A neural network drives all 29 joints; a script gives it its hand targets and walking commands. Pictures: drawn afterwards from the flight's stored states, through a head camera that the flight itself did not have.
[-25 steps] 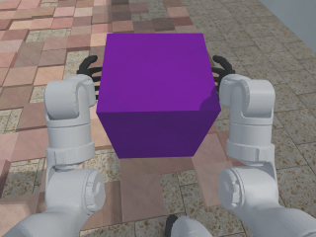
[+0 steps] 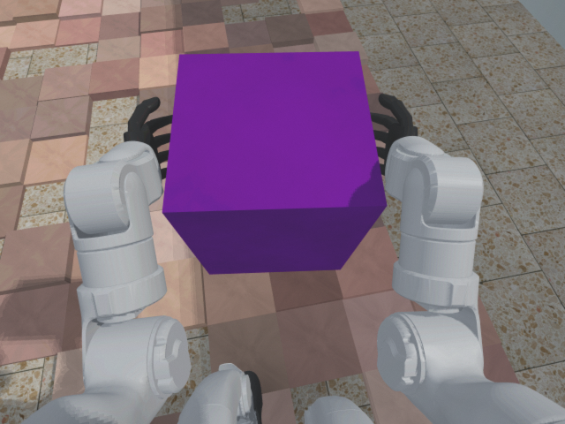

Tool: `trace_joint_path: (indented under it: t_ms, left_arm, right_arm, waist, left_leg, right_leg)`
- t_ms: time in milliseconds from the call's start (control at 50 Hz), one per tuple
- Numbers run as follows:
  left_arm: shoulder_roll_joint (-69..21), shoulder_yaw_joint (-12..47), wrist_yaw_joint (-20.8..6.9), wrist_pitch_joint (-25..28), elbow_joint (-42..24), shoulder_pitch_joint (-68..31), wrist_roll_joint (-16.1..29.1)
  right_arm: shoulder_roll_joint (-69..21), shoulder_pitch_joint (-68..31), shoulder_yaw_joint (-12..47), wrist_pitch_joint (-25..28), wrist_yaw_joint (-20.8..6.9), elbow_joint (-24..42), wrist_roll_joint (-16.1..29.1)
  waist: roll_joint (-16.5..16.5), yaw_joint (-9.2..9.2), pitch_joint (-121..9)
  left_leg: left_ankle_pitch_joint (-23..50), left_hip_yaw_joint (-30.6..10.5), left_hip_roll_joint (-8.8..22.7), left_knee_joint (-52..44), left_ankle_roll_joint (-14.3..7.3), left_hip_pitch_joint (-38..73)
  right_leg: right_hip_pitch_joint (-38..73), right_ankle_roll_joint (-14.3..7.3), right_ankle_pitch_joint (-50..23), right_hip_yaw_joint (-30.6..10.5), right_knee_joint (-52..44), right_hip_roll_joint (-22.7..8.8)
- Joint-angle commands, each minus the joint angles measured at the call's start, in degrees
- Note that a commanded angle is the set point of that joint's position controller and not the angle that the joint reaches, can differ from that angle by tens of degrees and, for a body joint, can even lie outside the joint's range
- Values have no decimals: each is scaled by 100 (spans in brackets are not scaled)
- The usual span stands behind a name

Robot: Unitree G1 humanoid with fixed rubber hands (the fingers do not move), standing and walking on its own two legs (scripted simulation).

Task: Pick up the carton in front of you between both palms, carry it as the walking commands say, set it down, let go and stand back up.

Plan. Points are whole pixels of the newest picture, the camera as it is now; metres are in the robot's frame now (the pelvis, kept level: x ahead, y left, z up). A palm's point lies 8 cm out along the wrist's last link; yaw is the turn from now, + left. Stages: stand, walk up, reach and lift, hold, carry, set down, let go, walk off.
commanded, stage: carry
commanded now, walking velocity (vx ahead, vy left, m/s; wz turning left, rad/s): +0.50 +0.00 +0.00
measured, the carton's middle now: (273, 179) +0.41 +0.00 +0.07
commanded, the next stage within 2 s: none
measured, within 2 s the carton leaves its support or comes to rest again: neither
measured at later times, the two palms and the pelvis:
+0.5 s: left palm out of the picture +0.70 +0.09 +0.17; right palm out of the picture +0.71 -0.21 +0.17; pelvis +0.32 -0.06 +0.02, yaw -1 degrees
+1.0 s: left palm out of the picture +1.04 +0.09 +0.20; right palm out of the picture +1.01 -0.21 +0.20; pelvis +0.64 -0.03 +0.05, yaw -1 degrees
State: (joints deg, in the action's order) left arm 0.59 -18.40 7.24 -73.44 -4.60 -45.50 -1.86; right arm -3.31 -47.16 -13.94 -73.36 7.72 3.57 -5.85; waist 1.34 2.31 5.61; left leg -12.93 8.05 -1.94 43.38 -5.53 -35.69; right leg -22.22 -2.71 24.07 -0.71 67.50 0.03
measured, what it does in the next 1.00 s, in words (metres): climbs: right foot, then left foot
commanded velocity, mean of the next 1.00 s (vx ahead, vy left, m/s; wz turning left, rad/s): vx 0.50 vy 0.00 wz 0.00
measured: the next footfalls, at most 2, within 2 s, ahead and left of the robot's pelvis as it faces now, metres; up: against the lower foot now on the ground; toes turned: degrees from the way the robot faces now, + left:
right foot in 0.30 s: +0.39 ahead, -0.13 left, -0.01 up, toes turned -5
left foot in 0.74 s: +0.68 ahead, +0.04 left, +0.01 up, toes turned +4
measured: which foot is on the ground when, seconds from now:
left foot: down 0.00-0.32, up 0.34-0.72, down 0.74-1.00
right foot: up 0.00-0.28, down 0.30-0.78, up 0.80-1.00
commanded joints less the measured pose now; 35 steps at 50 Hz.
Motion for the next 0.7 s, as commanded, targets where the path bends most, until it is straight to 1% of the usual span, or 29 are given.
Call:
trace_joint_path:
  t_ms: [0, 20, 40, 60, 100, 120, 140, 160, 200, 220, 240, 260, 280, 300, 320, 340, 360, 380, 400, 420, 440, 460, 500, 540, 580, 620, 640, 660, 680]
  left_arm:
    - [-5764, 4122, -1368, -111, -445, -4341, 2213]
    - [-5719, 4039, -1299, -102, -480, -4285, 2078]
    - [-5663, 3930, -1228, -90, -478, -4158, 1931]
    - [-5596, 3864, -1159, -77, -467, -4010, 1799]
    - [-5415, 3797, -1043, -53, -426, -3774, 1559]
    - [-5308, 3777, -996, -51, -411, -3724, 1471]
    - [-5203, 3765, -957, -61, -370, -3704, 1403]
    - [-5110, 3756, -929, -82, -295, -3668, 1346]
    - [-4942, 3727, -918, -150, -94, -3667, 1308]
    - [-4889, 3714, -938, -195, 23, -3713, 1335]
    - [-4880, 3699, -973, -246, 167, -3771, 1398]
    - [-4895, 3672, -1020, -295, 351, -3822, 1478]
    - [-4918, 3615, -1074, -338, 554, -3852, 1555]
    - [-4947, 3548, -1137, -371, 721, -3883, 1629]
    - [-4905, 3454, -1188, -377, 952, -3966, 1637]
    - [-4899, 3278, -1225, -417, 1356, -3803, 1706]
    - [-5057, 3238, -1252, -401, 1451, -3938, 1792]
    - [-5447, 3279, -1304, -387, 1365, -4115, 1987]
    - [-5727, 3303, -1341, -327, 1090, -4572, 2126]
    - [-5961, 3334, -1372, -307, 960, -4833, 2266]
    - [-6178, 3378, -1400, -278, 887, -4951, 2379]
    - [-6380, 3413, -1428, -238, 840, -4986, 2455]
    - [-6669, 3489, -1483, -122, 696, -5022, 2555]
    - [-6848, 3648, -1524, 12, 535, -4999, 2619]
    - [-6913, 3870, -1542, 143, 345, -4910, 2681]
    - [-6876, 4096, -1532, 250, 123, -4794, 2726]
    - [-6814, 4198, -1516, 290, 1, -4724, 2749]
    - [-6743, 4290, -1496, 322, -118, -4680, 2773]
    - [-6665, 4375, -1472, 346, -234, -4627, 2789]
  right_arm:
    - [-5654, -4011, 4046, 12, -1232, 580, 2682]
    - [-5820, -4322, 4160, 18, -1272, 819, 2887]
    - [-5914, -4534, 4222, 18, -1302, 979, 3072]
    - [-5932, -4586, 4265, 26, -1323, 1077, 3190]
    - [-5857, -4604, 4271, 17, -1351, 1178, 3308]
    - [-5789, -4615, 4265, 0, -1363, 1184, 3342]
    - [-5721, -4615, 4248, -23, -1376, 1118, 3364]
    - [-5649, -4571, 4216, -52, -1395, 979, 3363]
    - [-5513, -4476, 4117, -112, -1443, 568, 3305]
    - [-5446, -4411, 4046, -138, -1462, 315, 3258]
    - [-5388, -4370, 3967, -165, -1473, 58, 3205]
    - [-5349, -4346, 3872, -195, -1473, -192, 3150]
    - [-5342, -4315, 3781, -221, -1463, -430, 3088]
    - [-5293, -4284, 3668, -235, -1448, -665, 3008]
    - [-5322, -4424, 3543, -288, -1426, -845, 2953]
    - [-5307, -4363, 3356, -350, -1390, -1134, 2913]
    - [-5446, -4442, 3194, -365, -1352, -1204, 2842]
    - [-5471, -4580, 3089, -357, -1317, -1176, 2756]
    - [-5662, -4690, 3036, -363, -1286, -1134, 2713]
    - [-5792, -4703, 2970, -349, -1250, -1114, 2661]
    - [-5907, -4575, 2910, -327, -1221, -1163, 2604]
    - [-5998, -4409, 2848, -289, -1197, -1219, 2516]
    - [-6116, -4168, 2827, -174, -1152, -1216, 2352]
    - [-6197, -3997, 2914, -35, -1107, -1113, 2238]
    - [-6218, -3824, 3070, 95, -1061, -956, 2165]
    - [-6144, -3680, 3245, 205, -1025, -737, 2122]
    - [-6068, -3623, 3318, 241, -1012, -607, 2110]
    - [-5984, -3596, 3386, 265, -1001, -469, 2102]
    - [-5888, -3569, 3443, 278, -993, -330, 2099]
  waist:
    - [-556, 477, -4024]
    - [-443, 399, -3845]
    - [-394, 363, -3803]
    - [-450, 359, -3814]
    - [-610, 370, -3790]
    - [-660, 377, -3728]
    - [-746, 379, -3649]
    - [-832, 380, -3542]
    - [-960, 315, -3333]
    - [-1028, 283, -3254]
    - [-1006, 226, -3163]
    - [-885, 95, -3118]
    - [-692, -102, -3197]
    - [-377, -332, -3309]
    - [1002, -404, -3645]
    - [1490, -485, -3786]
    - [1565, -681, -3869]
    - [649, -632, -3533]
    - [712, -621, -3459]
    - [479, -599, -3425]
    - [353, -590, -3398]
    - [334, -546, -3419]
    - [495, -571, -3402]
    - [492, -602, -3265]
    - [550, -633, -3185]
    - [577, -685, -3165]
    - [536, -735, -3107]
    - [520, -753, -3061]
    - [549, -699, -3088]
  left_leg:
    - [3113, -3124, 1809, -1303, -1111, 5569]
    - [2830, -2904, 1705, -1373, -915, 5265]
    - [2528, -2700, 1620, -1471, -795, 5038]
    - [2437, -2599, 1604, -1547, -765, 4934]
    - [2574, -2361, 1624, -1580, -851, 4885]
    - [2608, -2220, 1598, -1610, -862, 4836]
    - [2582, -2013, 1515, -1638, -800, 4697]
    - [2543, -1725, 1371, -1672, -681, 4458]
    - [2518, -1109, 1102, -1702, -412, 3822]
    - [2412, -989, 1079, -1634, -325, 3682]
    - [2255, -894, 1067, -1463, -248, 3572]
    - [2147, -768, 1006, -1117, -143, 3439]
    - [2097, -586, 889, -441, -3, 3149]
    - [1422, -483, 718, 431, 115, 2458]
    - [-884, -514, 424, 1539, 333, 860]
    - [-2246, -690, 55, 2546, 442, -345]
    - [-1996, -812, 47, 3054, 414, -1111]
    - [-1447, -943, 249, 2915, 394, -1134]
    - [-1211, -917, 334, 2745, 408, -1215]
    - [-1025, -954, 440, 2596, 444, -1135]
    - [-857, -917, 445, 2388, 457, -1025]
    - [-727, -837, 443, 2226, 493, -951]
    - [-519, -703, 424, 1701, 541, -1048]
    - [-215, -573, 392, 976, 572, -987]
    - [222, -437, 338, 395, 512, -784]
    - [639, -339, 314, -93, 399, -641]
    - [603, -218, 257, -480, 351, -564]
    - [836, -113, 214, -827, 296, -359]
    - [1020, -29, 144, -1138, 235, 1]
  right_leg:
    - [-2757, -31, 251, -378, 1209, -45]
    - [-2682, -20, 2, -379, 600, -187]
    - [-2445, 9, -144, -321, 193, -216]
    - [-2269, 37, -190, -266, -187, -201]
    - [-2218, 109, -158, -125, -889, -176]
    - [-2208, 152, -435, -61, -1315, -171]
    - [-2074, 185, -784, 28, -1774, -151]
    - [-1787, 209, -1320, 134, -2262, -123]
    - [-842, 245, -2084, 490, -3263, 78]
    - [-503, 219, -2466, 578, -3594, 115]
    - [-205, 159, -2828, 595, -3903, 97]
    - [229, 102, -3068, 656, -4302, 102]
    - [1001, 11, -3142, 721, -4593, 72]
    - [1925, 27, -3001, 587, -4426, -181]
    - [3596, -383, -4649, -659, -3650, -1295]
    - [4411, -794, -4579, -1847, -3514, -1816]
    - [4465, -1159, -2665, -2555, -4073, -1969]
    - [3875, -947, -1996, -2382, -4424, -1720]
    - [3641, -1025, -2452, -2314, -4427, -1789]
    - [3446, -967, -2611, -2060, -4462, -1716]
    - [3253, -891, -2442, -1806, -4563, -1596]
    - [3192, -809, -2252, -1611, -4660, -1519]
    - [3307, -800, -2289, -1299, -4769, -1421]
    - [3277, -813, -2432, -1007, -4905, -1289]
    - [3273, -774, -2843, -692, -4830, -1151]
    - [3421, -730, -3369, -520, -4661, -1114]
    - [3469, -719, -3456, -494, -4646, -1083]
    - [3496, -668, -3666, -408, -4579, -1046]
    - [3485, -584, -4134, -280, -4418, -1005]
